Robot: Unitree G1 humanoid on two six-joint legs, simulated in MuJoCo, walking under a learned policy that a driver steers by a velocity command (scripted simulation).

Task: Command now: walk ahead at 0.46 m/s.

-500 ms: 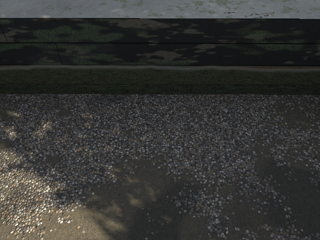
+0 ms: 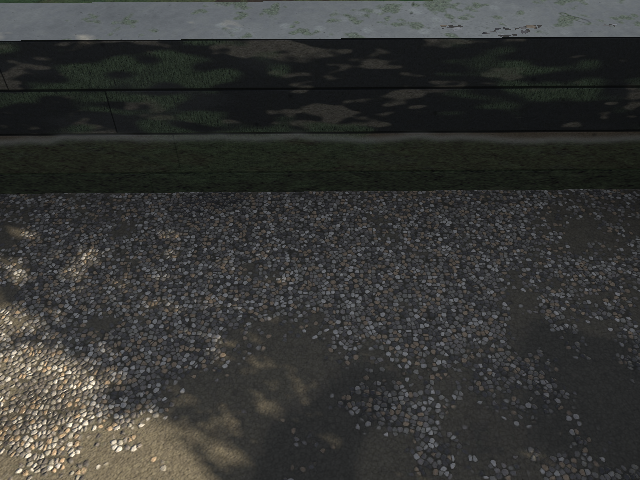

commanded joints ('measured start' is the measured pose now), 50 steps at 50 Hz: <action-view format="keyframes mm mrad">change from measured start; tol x64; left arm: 1 -42 68 26 -67 1 -20 17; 50 -33 109 34 -74 12 -16 -1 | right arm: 1 -44 -60 -24 -79 -1 -16 -16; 50 -25 -130 -42 -60 -1 -13 -2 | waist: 1 -7 -10 -160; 50 16 -9 -121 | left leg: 1 55 80 -61 -52 279 9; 50 81 126 -63 -34 612 34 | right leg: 1 63 -76 56 -27 346 -18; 50 -12 -101 10 -31 549 -16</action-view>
